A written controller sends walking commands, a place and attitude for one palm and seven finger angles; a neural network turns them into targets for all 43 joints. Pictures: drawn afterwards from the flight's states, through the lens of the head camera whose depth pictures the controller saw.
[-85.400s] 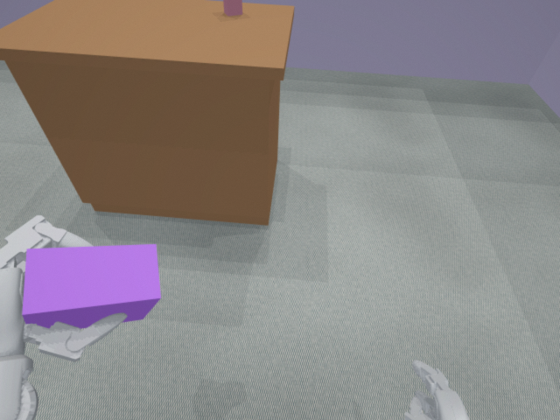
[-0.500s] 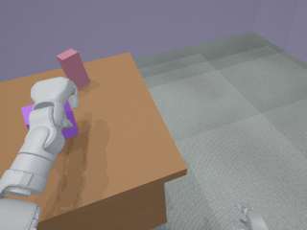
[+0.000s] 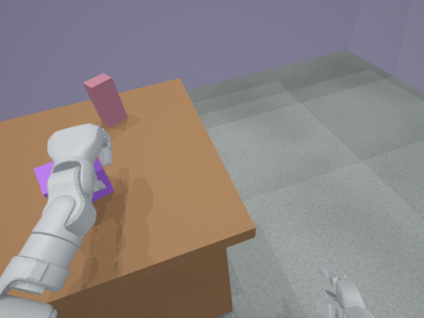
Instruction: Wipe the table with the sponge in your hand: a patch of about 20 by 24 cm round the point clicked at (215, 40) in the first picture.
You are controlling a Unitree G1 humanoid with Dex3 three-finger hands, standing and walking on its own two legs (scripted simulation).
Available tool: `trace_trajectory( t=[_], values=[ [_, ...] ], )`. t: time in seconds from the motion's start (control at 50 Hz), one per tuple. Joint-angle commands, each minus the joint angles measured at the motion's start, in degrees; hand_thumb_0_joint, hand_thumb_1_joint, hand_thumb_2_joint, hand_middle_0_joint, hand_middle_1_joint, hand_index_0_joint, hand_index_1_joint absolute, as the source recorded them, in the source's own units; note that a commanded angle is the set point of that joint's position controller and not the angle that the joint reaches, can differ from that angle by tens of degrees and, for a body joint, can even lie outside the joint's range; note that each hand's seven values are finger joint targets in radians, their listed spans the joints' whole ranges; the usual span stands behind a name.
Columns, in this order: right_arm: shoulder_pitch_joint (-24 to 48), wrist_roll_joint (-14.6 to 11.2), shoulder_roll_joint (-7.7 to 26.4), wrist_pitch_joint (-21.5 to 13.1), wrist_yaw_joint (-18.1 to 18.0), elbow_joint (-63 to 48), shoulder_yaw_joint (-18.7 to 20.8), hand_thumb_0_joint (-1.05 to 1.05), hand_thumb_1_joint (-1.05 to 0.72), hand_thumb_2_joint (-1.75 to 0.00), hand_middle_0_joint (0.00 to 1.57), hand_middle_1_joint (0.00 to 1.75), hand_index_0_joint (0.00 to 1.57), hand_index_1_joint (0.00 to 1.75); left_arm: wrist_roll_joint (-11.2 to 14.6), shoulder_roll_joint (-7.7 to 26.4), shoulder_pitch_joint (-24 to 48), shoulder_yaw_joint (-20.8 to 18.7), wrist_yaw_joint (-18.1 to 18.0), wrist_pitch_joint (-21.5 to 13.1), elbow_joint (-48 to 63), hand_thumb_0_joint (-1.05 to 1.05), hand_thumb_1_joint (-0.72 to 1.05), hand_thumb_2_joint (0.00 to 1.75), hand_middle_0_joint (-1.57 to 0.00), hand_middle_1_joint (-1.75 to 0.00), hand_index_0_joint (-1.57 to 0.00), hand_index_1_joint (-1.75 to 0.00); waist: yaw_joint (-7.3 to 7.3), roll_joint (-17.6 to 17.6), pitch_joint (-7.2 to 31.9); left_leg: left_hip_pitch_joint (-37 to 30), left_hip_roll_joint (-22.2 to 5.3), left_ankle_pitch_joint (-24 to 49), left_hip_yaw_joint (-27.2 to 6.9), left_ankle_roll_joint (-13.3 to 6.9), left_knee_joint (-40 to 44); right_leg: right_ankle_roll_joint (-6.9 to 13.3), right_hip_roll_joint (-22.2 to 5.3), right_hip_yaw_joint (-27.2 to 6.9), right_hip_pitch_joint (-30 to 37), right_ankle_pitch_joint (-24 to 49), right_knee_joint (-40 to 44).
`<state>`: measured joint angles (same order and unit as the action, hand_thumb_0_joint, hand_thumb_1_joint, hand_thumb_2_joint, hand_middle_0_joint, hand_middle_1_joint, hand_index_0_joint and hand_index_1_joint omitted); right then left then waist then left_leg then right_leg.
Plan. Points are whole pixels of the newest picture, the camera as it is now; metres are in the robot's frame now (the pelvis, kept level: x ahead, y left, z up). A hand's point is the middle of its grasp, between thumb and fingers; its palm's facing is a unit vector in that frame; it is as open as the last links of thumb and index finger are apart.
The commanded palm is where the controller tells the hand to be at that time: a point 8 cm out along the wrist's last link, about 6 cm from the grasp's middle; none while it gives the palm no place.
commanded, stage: wipe back along the middle lane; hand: left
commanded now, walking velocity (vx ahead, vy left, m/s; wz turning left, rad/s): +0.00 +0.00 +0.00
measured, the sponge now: (81, 186) +0.34 +0.31 +0.08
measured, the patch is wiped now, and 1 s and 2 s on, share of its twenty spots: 0.85 0.85 0.85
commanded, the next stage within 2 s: slide across to the third lane in 0.84 s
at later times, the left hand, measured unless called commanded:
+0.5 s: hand (94, 181) +0.31 +0.24 +0.14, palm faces +0.17 -0.09 -0.98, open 7.0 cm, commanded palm +0.26 +0.23 +0.16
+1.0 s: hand (98, 204) +0.26 +0.21 +0.14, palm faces +0.23 -0.16 -0.96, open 6.9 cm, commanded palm +0.22 +0.20 +0.17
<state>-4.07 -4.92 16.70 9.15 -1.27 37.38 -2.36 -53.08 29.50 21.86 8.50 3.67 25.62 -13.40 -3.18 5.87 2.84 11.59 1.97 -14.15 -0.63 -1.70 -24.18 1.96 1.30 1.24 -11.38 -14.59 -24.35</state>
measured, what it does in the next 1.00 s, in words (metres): stands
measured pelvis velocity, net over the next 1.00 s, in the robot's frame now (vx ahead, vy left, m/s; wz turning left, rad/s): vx -0.01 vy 0.00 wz -0.04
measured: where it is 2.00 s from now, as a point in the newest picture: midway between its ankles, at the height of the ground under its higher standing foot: outside the picture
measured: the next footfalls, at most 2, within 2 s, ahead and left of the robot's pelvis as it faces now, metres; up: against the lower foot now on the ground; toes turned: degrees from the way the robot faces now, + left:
none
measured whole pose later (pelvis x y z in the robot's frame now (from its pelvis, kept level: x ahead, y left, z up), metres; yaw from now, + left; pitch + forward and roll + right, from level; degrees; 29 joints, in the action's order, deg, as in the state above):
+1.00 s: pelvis -0.01 +0.00 +0.00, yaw -2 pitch -2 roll +0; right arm -1.8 -4.5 15.4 11.1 1.0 34.9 -2.9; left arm -52.1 23.5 -3.6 10.0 -2.8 32.2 19.6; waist -5.4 6.5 2.8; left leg 9.7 1.5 -15.6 1.4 -1.5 -26.8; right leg 2.1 1.8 -0.8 -10.7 -15.9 -28.2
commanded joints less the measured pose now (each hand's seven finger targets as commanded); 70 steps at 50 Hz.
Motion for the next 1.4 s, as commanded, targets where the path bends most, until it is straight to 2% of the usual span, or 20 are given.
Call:
trace_trajectory(
  t=[0.0,0.06,0.12,0.2,0.3,0.48,0.56,0.72,0.78,0.9,0.94,0.98,1.04,1.08,1.18,1.22,1.28,1.3,1.34,1.38],
  values=[
    [10.38,0.12,5.58,-2.85,0.57,-10.37,2.23,0.00,-0.90,-0.90,0.20,0.30,0.20,0.30,2.94,3.77,4.82,-1.48,1.24,-0.16,10.30,0.00,0.10,1.30,-1.20,-1.60,-1.20,-1.60,-1.26,-7.47,12.56,-3.67,-0.02,18.15,-0.77,-1.14,0.73,1.58,-0.13,-1.05,7.00,19.45,1.08],
    [11.02,0.10,5.35,-2.81,1.22,-10.82,2.24,0.00,-0.90,-0.90,0.20,0.30,0.20,0.30,3.58,1.84,-1.02,-1.03,0.76,0.74,13.15,0.00,0.10,1.30,-1.20,-1.60,-1.20,-1.60,-1.59,-8.22,11.51,-3.49,-0.23,19.69,-0.58,-0.93,0.40,1.33,-0.08,-0.91,6.88,21.80,0.75],
    [12.04,-0.02,5.21,-2.70,1.63,-10.90,2.04,0.00,-0.90,-0.90,0.20,0.30,0.20,0.30,3.24,-1.18,-0.89,1.87,0.36,2.43,15.67,0.00,0.10,1.30,-1.20,-1.60,-1.20,-1.60,-1.17,-7.68,8.94,-3.10,-0.53,18.85,-0.73,-0.67,0.80,1.45,0.08,-0.70,5.07,19.97,0.66],
    [13.06,-0.14,5.26,-2.69,1.68,-10.94,1.83,0.00,-0.90,-0.90,0.20,0.30,0.20,0.30,2.69,0.66,-3.33,0.41,-0.39,5.02,17.47,0.00,0.10,1.30,-1.20,-1.60,-1.20,-1.60,-1.76,-8.73,8.79,-3.04,-0.73,19.22,-0.89,-0.39,0.76,1.62,0.26,-1.05,5.38,19.71,-0.21],
    [14.12,-0.06,4.82,-2.53,1.55,-11.41,1.37,0.00,-0.90,-0.90,0.20,0.30,0.20,0.30,2.90,0.03,-5.80,0.76,-0.67,7.21,20.76,0.00,0.10,1.30,-1.20,-1.60,-1.20,-1.60,-2.06,-8.88,10.14,-2.95,-0.44,19.39,-0.52,-0.41,0.34,1.60,0.21,-1.49,6.69,20.90,-0.90],
    [15.11,-0.05,3.85,-2.32,2.86,-13.12,1.40,0.00,-0.90,-0.90,0.20,0.30,0.20,0.30,3.84,-3.84,-14.59,3.20,-0.21,7.39,30.93,0.00,0.10,1.30,-1.20,-1.60,-1.20,-1.60,-2.37,-6.48,9.95,-3.90,-1.33,23.14,-1.10,-0.35,-0.75,1.76,0.64,-1.66,5.91,22.79,-1.95],
    [15.05,0.11,3.88,-2.11,3.00,-13.05,1.36,0.00,-0.90,-0.90,0.20,0.30,0.20,0.30,4.44,-2.91,-19.97,1.41,-1.16,7.21,32.93,0.00,0.10,1.30,-1.20,-1.60,-1.20,-1.60,-2.66,-8.96,8.89,-2.67,-1.14,22.18,-0.76,-0.33,-1.01,1.54,0.57,-2.10,6.82,24.50,-2.31],
    [15.35,0.23,3.64,-1.33,2.71,-13.39,1.57,0.00,-0.90,-0.90,0.20,0.30,0.20,0.30,4.63,-5.45,-20.22,3.90,-2.52,7.05,37.80,0.00,0.10,1.30,-1.20,-1.60,-1.20,-1.60,-2.37,-6.75,6.15,-2.88,-1.82,17.14,-1.12,-0.38,0.32,1.82,0.97,-1.85,4.09,16.74,-1.40],
    [15.72,0.30,3.96,-1.14,2.45,-13.33,1.64,0.00,-0.90,-0.90,0.20,0.30,0.20,0.30,4.41,-2.92,-21.48,1.12,-3.29,7.05,38.09,0.00,0.10,1.30,-1.20,-1.60,-1.20,-1.60,-2.80,-7.46,6.54,-2.11,-1.58,15.13,-1.13,-0.36,0.83,2.10,1.34,-3.45,5.02,15.33,-1.17],
    [16.17,0.19,3.77,-1.21,2.32,-13.56,1.47,0.00,-0.90,-0.90,0.20,0.30,0.20,0.30,4.97,-3.94,-24.88,1.46,-4.03,7.11,38.02,0.00,0.10,1.30,-1.20,-1.60,-1.20,-1.60,-3.14,-7.84,6.01,-1.43,-1.35,13.04,-0.74,-0.56,0.89,1.76,1.15,-3.53,5.24,13.22,-0.92],
    [16.22,0.29,3.70,-1.20,2.28,-13.37,1.48,0.00,-0.90,-0.90,0.20,0.30,0.20,0.30,5.03,-4.79,-22.63,2.78,-4.01,7.11,38.45,0.00,0.10,1.30,-1.20,-1.60,-1.20,-1.60,-2.65,-7.91,5.58,-1.43,-1.32,12.32,-0.63,-0.71,0.86,1.62,1.00,-3.56,4.77,13.10,-0.37],
    [16.56,0.39,3.92,-1.26,1.92,-13.18,1.59,0.00,-0.90,-0.90,0.20,0.30,0.20,0.30,4.75,-2.85,-18.95,1.55,-4.28,7.34,39.42,0.00,0.10,1.30,-1.20,-1.60,-1.20,-1.60,-2.42,-6.76,5.44,-1.72,-1.35,11.13,-0.82,-0.80,1.24,1.82,1.22,-4.63,4.22,11.22,0.21],
    [16.65,0.23,3.57,-2.10,1.64,-12.65,1.44,0.00,-0.90,-0.90,0.20,0.30,0.20,0.30,4.65,-5.49,-14.10,4.82,-4.33,6.99,37.78,0.00,0.10,1.30,-1.20,-1.60,-1.20,-1.60,-1.67,-7.06,4.65,-2.07,-1.21,9.41,-0.81,-0.97,1.50,1.58,1.01,-3.82,3.22,8.97,0.82],
    [17.09,0.16,3.64,-2.52,1.48,-12.80,1.56,0.00,-0.90,-0.90,0.20,0.30,0.20,0.30,4.38,-4.89,-11.96,4.91,-4.27,6.80,38.99,0.00,0.10,1.30,-1.20,-1.60,-1.20,-1.60,-1.77,-6.20,5.63,-2.81,-1.12,9.37,-0.90,-0.98,1.76,1.79,1.09,-4.49,3.58,8.41,0.99],
    [17.62,0.34,3.35,-3.51,1.52,-12.33,1.67,0.00,-0.90,-0.90,0.20,0.30,0.20,0.30,4.03,-5.11,-8.89,6.08,-3.89,6.44,38.48,0.00,0.10,1.30,-1.20,-1.60,-1.20,-1.60,-2.00,-7.25,7.35,-3.76,-0.69,10.09,-0.81,-1.20,1.89,1.70,0.96,-4.91,5.21,9.53,1.42],
    [17.87,0.19,3.17,-3.80,1.50,-11.69,1.47,0.00,-0.90,-0.90,0.20,0.30,0.20,0.30,4.07,-6.37,-6.21,7.40,-3.76,6.19,36.77,0.00,0.10,1.30,-1.20,-1.60,-1.20,-1.60,-1.45,-8.10,5.85,-3.72,-0.72,9.05,-0.60,-1.19,2.04,1.46,0.82,-4.26,4.22,8.46,1.94],
    [18.21,0.34,3.29,-3.98,1.48,-11.47,1.50,0.00,-0.90,-0.90,0.20,0.30,0.20,0.30,3.66,-3.66,-4.23,5.40,-3.74,6.38,36.58,0.00,0.10,1.30,-1.20,-1.60,-1.20,-1.60,-1.95,-7.98,6.12,-3.95,-0.63,9.24,-0.67,-1.12,2.51,1.73,1.01,-5.26,4.86,8.44,2.41],
    [18.27,0.28,2.96,-4.11,1.38,-11.49,1.26,0.00,-0.90,-0.90,0.20,0.30,0.20,0.30,3.88,-4.83,-3.65,6.21,-3.72,6.45,35.48,0.00,0.10,1.30,-1.20,-1.60,-1.20,-1.60,-1.90,-9.50,6.20,-3.65,-0.45,9.04,-0.24,-1.24,2.28,1.37,0.70,-4.81,5.22,8.26,2.51],
    [18.68,0.22,2.94,-3.94,1.14,-10.61,1.01,0.00,-0.90,-0.90,0.20,0.30,0.20,0.30,3.57,-4.86,0.62,6.86,-3.50,6.40,34.15,0.00,0.10,1.30,-1.20,-1.60,-1.20,-1.60,-1.16,-8.51,5.10,-4.13,-0.40,8.43,-0.08,-1.07,2.51,1.39,0.67,-5.17,4.14,7.52,3.45],
    [18.91,0.29,2.99,-4.16,1.30,-10.92,1.08,0.00,-0.90,-0.90,0.20,0.30,0.20,0.30,3.25,-3.13,2.55,5.80,-3.68,6.35,35.54,0.00,0.10,1.30,-1.20,-1.60,-1.20,-1.60,-1.62,-6.66,6.79,-4.79,-0.35,8.71,-0.31,-0.92,2.92,1.84,0.95,-5.89,5.00,7.19,3.28]
  ],
)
